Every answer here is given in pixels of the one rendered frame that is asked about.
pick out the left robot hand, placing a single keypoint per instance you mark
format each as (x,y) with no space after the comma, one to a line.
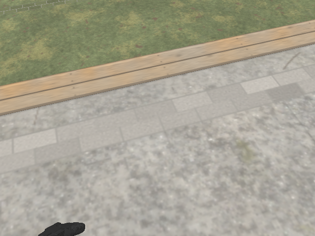
(64,229)

